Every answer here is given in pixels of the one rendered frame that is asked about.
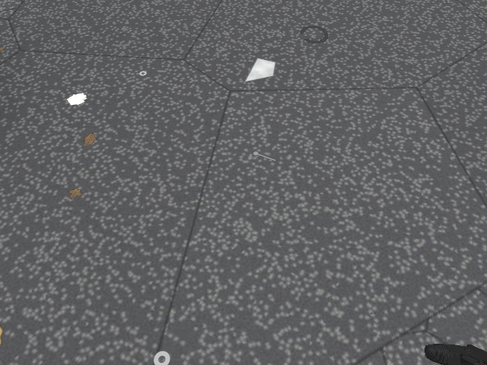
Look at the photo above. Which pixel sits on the robot right hand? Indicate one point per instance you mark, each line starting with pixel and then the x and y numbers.
pixel 451 354

